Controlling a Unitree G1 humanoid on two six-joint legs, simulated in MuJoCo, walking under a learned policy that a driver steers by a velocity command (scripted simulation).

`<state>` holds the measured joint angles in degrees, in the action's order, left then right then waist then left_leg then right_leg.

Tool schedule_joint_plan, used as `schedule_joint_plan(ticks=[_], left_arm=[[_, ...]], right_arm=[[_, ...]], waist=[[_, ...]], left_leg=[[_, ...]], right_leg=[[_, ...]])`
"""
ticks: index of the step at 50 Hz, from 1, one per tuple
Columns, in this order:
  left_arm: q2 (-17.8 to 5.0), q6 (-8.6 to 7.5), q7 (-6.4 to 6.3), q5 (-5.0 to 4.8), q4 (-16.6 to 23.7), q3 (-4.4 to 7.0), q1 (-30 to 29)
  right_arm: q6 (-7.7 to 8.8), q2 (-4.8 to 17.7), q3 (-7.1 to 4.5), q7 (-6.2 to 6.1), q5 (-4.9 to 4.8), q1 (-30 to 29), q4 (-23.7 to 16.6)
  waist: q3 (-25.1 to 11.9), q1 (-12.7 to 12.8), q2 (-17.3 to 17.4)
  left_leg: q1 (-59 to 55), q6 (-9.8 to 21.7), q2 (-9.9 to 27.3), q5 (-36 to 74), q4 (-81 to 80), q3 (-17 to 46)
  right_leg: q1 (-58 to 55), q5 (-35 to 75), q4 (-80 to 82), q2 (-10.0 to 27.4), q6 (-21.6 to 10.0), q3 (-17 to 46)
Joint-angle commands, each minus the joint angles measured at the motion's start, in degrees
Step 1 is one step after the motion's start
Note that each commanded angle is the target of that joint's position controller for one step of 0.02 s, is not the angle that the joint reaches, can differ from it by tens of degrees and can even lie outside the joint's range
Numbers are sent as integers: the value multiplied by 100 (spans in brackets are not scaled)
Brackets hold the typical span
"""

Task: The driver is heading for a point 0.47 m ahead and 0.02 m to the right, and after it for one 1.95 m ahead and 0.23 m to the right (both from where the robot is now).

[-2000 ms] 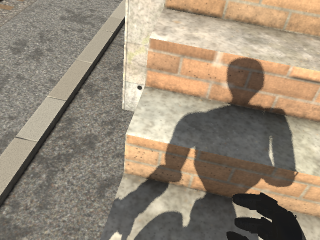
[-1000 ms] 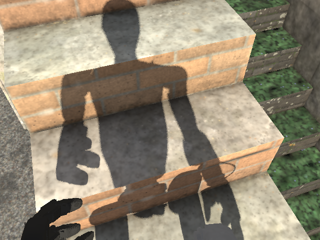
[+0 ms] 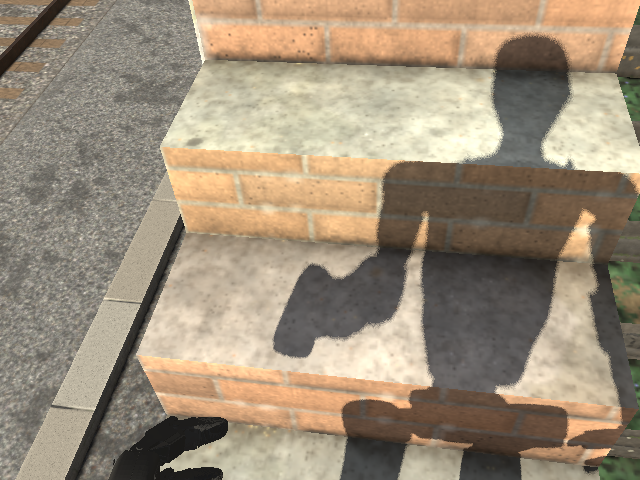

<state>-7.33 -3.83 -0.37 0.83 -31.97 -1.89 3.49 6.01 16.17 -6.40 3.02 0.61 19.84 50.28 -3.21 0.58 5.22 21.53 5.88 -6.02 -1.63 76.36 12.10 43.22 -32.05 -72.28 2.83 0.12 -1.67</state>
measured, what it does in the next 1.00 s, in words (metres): climbs, turning right: left foot 0.19 m higher, then right foot 0.19 m higher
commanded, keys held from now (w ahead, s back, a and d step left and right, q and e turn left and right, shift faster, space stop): w+shift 0.42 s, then w+e+shift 0.58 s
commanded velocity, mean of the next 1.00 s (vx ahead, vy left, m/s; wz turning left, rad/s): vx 1.00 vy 0.00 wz -0.17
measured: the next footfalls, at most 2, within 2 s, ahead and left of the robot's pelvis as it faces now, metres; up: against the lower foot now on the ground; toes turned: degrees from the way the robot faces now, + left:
left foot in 0.34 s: +0.40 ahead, +0.12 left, +0.19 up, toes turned +9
right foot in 0.78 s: +0.60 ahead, -0.05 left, +0.38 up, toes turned -2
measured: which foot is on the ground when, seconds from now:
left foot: up 0.00-0.32, down 0.34-0.78, up 0.80-1.00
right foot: down 0.00-0.36, up 0.38-0.76, down 0.78-1.00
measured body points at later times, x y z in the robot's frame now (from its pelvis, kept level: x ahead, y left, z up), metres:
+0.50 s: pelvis +0.34 +0.03 +0.25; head +0.32 +0.02 +0.70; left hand +0.46 +0.30 +0.18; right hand +0.45 -0.20 +0.11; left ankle +0.36 +0.11 -0.43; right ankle +0.29 -0.11 -0.14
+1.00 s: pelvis +0.60 +0.00 +0.47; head +0.57 +0.03 +0.92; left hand +0.69 +0.24 +0.32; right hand +0.82 -0.23 +0.49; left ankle +0.62 +0.13 +0.09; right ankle +0.56 -0.05 -0.24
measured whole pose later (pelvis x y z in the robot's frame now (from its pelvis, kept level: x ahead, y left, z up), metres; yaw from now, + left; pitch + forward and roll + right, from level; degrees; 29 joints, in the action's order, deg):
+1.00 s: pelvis +0.60 +0.00 +0.47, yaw -15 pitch +2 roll -3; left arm -13.1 -3.9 -1.1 1.5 -53.5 2.7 23.7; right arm 6.6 6.7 2.8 0.3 4.7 0.7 27.1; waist -8.8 0.3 0.3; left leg 60.8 4.6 -1.7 -22.6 131.0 5.3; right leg 17.4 -20.4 -36.9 -14.5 -8.4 7.5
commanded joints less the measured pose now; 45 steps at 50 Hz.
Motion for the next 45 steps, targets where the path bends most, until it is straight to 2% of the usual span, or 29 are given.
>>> schedule_joint_plan(ticks=[1,2,4,8,11,13,14,15,16,17,18,19,20,22,23,25,28,31,33,35,36,37,38,39,40,41,42,43,45], left_arm=[[-407,-98,-37,101,-952,458,782],[-148,-281,34,167,-1342,392,818],[196,-467,118,231,-2207,376,1643],[-236,-583,204,291,-2747,465,1904],[-229,-588,159,-5,-3132,278,2300],[-862,-481,-26,-227,-2901,331,2357],[-929,-568,-87,-503,-2465,293,2128],[-1988,-696,-106,-486,-2279,546,2177],[-2598,-750,-28,-432,-2032,792,1785],[-2708,-742,58,-520,-1905,977,1842],[-1966,-719,238,-269,-1734,923,1992],[-1238,-708,413,-248,-1148,847,1488],[-525,-639,332,36,-810,639,1289],[248,-658,289,188,-189,277,473],[770,-563,228,216,-51,84,499],[541,-250,187,-80,-412,94,1082],[674,-20,-25,-300,-27,51,164],[437,184,-126,-431,344,-12,-855],[226,299,-74,-193,517,11,-912],[-169,324,6,-238,-86,179,613],[-367,353,54,-231,-102,179,831],[-790,383,47,-295,0,293,858],[-991,422,16,-246,-3,394,1055],[-994,244,160,-185,-47,423,1140],[-1364,221,197,-298,-289,638,161],[-1438,316,135,-220,-219,688,29],[-1074,316,51,-358,-404,604,-53],[-993,344,-71,-83,-909,539,691],[-622,153,-120,178,-1523,448,1317]], right_arm=[[211,-727,347,127,382,-1429,-1461],[166,-898,474,-22,409,-1782,-1706],[-5,-1249,687,-127,185,-1941,-1831],[-174,-1051,742,-236,-137,-2952,-2335],[-303,-1197,938,-341,-198,-3921,-2954],[-363,-846,1025,-93,-151,-3632,-3028],[-396,-529,844,21,-114,-2704,-2482],[-420,-560,774,-70,-118,-1422,-2216],[-508,-323,617,-147,-174,-254,-2015],[-445,123,391,-180,-147,128,-1860],[-414,771,140,-131,-50,89,-1492],[-496,1347,-110,-306,-102,73,-1272],[-362,1139,-54,-246,-68,-509,-1194],[-79,75,275,-212,-58,-494,-149],[31,-396,376,-163,33,-345,168],[112,-1102,619,-81,146,-296,486],[271,-758,599,-42,231,-75,824],[281,-643,714,-71,125,-155,801],[256,-143,661,-205,176,440,812],[164,290,563,-376,-34,20,465],[260,706,468,-519,-277,-256,251],[365,1192,365,-535,-367,-318,19],[309,1762,134,-434,-277,-270,-221],[204,1886,2,-269,-182,-307,-454],[217,1058,15,-111,-77,71,-912],[169,532,214,-1,242,-430,-1257],[204,-268,490,45,527,-977,-1573],[296,-517,591,0,425,-920,-1952],[306,-967,899,-100,497,-1793,-2525]], waist=[[-263,-95,-971],[236,-185,-826],[551,-218,-540],[1315,-274,-437],[1561,-400,73],[878,-456,-204],[-313,-602,-282],[-1259,-1113,-1194],[-2138,-1759,-1858],[-2444,-1803,-1845],[-2301,-1276,-1046],[-2613,-1112,537],[-2596,-639,-183],[-402,-150,-428],[89,202,-513],[413,544,-650],[684,536,-414],[1212,580,-943],[715,339,-85],[-480,1005,186],[-798,1259,552],[-1152,1423,482],[-1484,1387,364],[-1348,1315,79],[-1061,219,-1674],[-1327,110,-2066],[-1050,50,-565],[-1102,-93,-432],[489,-123,-424]], left_leg=[[3558,276,165,409,4274,-187],[4037,407,238,-21,5027,-163],[4796,583,257,-680,5820,-149],[5734,702,168,-2309,5745,-156],[5189,689,403,-2327,3581,-1048],[2480,601,763,-1836,931,-2463],[49,421,52,-1478,784,-2775],[-645,391,3,-1810,681,-2716],[-936,330,6,-2009,-27,-2402],[-1487,294,-283,-2392,-1676,-1918],[-2241,485,363,-1943,-3084,313],[-2716,854,1908,-1712,-5737,3932],[-2321,687,2217,-1878,-5806,4159],[-1062,642,1974,-1410,-5468,2431],[-549,453,1802,-530,-5118,1460],[223,107,1813,-169,-5030,120],[190,42,2170,-435,-5836,-494],[1604,-573,1597,-535,-6976,-1905],[360,-229,1897,1700,-7591,-1904],[-790,-460,1738,6890,-6621,-3246],[-1049,-319,1918,8916,-6298,-3114],[-1276,-36,2123,10018,-5499,-2820],[-1614,300,2367,10331,-4450,-2521],[-1515,532,2309,9612,-2999,-2269],[710,-170,848,3331,-270,-2070],[1995,-461,-136,150,3012,-1292],[2444,-284,165,-165,4635,-574],[2899,-221,67,-341,5058,-513],[4493,-67,199,-1170,5977,-431]], right_leg=[[-2774,-1741,4613,1367,-1259,4121],[-2331,-1112,4672,1375,-1222,3432],[-2485,118,5158,1308,-1031,2343],[-2568,1200,6619,1570,-741,641],[-2071,2217,7557,1015,-513,-822],[-1694,4081,8604,885,-800,-1326],[-1599,8678,7660,768,-1068,-1290],[-2615,11767,6423,1131,-1201,-1158],[-3848,13395,4885,1412,-1172,-866],[-4088,13128,3263,1153,-1096,-534],[-2923,8611,1091,405,-697,24],[-635,2993,-2826,-1242,-242,355],[159,3084,-5241,-1101,-453,1530],[1723,2928,-6432,-792,-894,1156],[2020,2718,-6531,-736,-1046,1394],[2043,2315,-6298,-830,-1005,1423],[3348,1615,-8382,-1204,-1208,1227],[2132,2566,-5403,-1189,-1016,312],[1631,2203,-5162,-881,-964,-544],[-254,1655,-3850,-960,-1245,-793],[-1066,1351,-2429,-887,-1283,-878],[-1987,986,-1201,-936,-1115,-897],[-2506,-227,-394,-1242,-899,-839],[-2881,-179,1421,-1393,-916,-349],[-3697,90,3187,-887,-1587,1842],[-3657,1701,4054,-248,-2506,4281],[-3193,3443,3412,-831,-2436,3296],[-2822,1386,4453,-318,-2368,4161],[-2220,214,5467,-59,-2156,4903]])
